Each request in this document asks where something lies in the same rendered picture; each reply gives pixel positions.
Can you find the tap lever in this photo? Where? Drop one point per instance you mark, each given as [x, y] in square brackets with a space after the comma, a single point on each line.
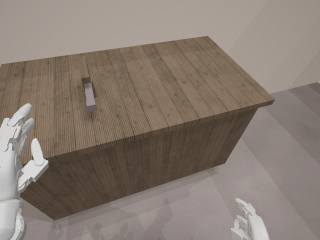
[90, 100]

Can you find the right robot hand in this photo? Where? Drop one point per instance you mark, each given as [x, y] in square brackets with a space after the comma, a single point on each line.
[251, 229]

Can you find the left robot forearm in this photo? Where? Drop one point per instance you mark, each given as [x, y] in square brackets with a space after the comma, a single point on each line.
[13, 225]

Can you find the left robot hand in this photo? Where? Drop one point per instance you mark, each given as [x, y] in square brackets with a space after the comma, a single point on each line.
[13, 135]

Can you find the counter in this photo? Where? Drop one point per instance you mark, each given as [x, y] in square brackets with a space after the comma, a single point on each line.
[165, 111]

